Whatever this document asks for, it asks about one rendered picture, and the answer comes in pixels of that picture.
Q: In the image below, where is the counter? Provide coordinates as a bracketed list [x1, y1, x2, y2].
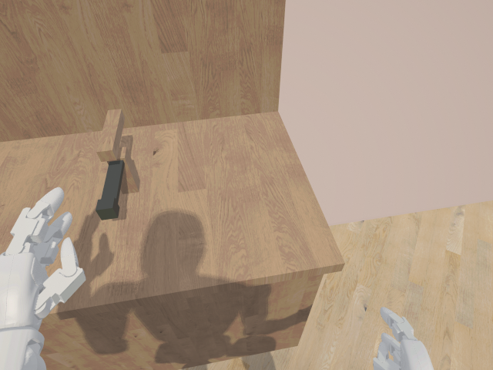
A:
[0, 0, 345, 370]

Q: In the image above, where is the right robot hand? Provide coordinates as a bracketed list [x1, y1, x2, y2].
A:
[373, 307, 434, 370]

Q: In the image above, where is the left robot hand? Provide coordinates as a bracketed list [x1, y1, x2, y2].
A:
[0, 187, 86, 331]

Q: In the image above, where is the tap lever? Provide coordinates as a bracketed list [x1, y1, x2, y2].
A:
[96, 160, 125, 220]

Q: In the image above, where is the left robot forearm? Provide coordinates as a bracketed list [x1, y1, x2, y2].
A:
[0, 327, 46, 370]

